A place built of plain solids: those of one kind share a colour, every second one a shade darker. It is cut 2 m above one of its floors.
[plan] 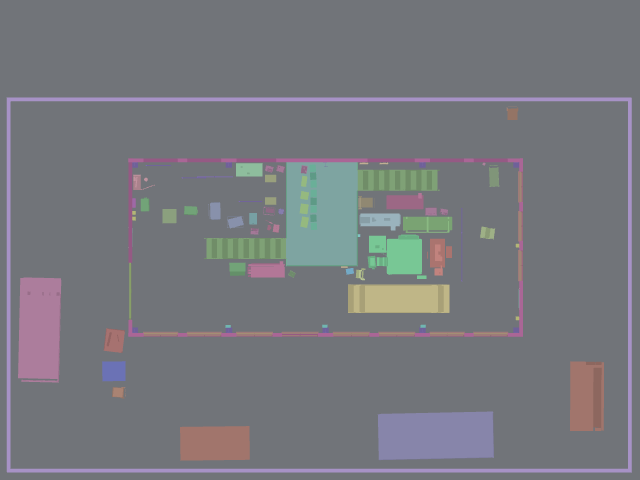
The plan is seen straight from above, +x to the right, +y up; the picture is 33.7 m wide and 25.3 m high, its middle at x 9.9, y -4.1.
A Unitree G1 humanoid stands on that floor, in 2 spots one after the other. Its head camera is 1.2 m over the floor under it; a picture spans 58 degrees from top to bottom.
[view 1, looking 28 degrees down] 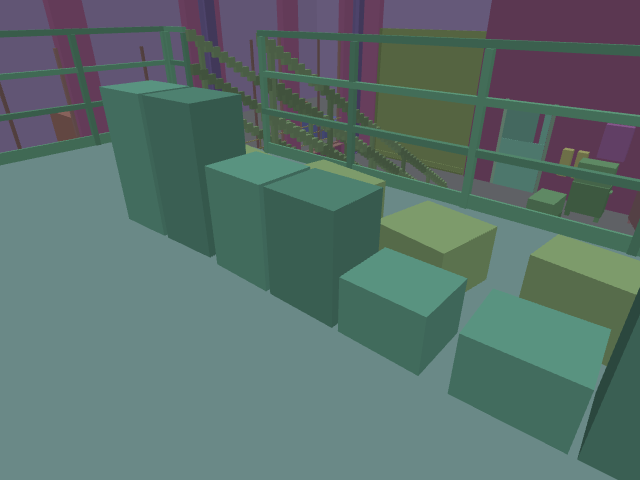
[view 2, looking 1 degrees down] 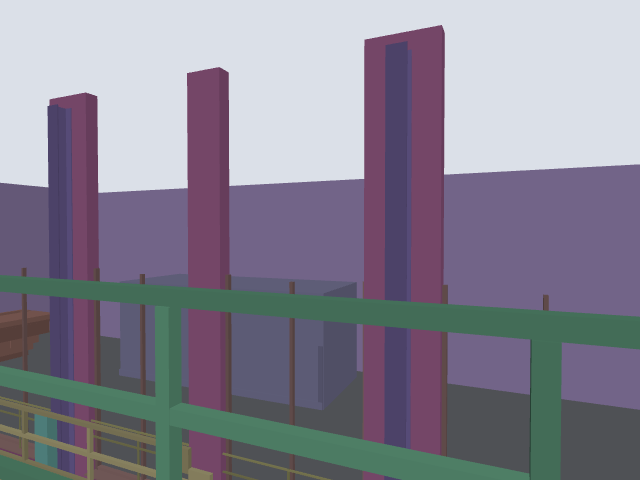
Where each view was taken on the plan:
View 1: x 10.86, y -0.95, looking -139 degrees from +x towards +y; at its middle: archive_row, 1.70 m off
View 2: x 9.14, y -4.55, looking -66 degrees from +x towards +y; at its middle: yard_bound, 12.71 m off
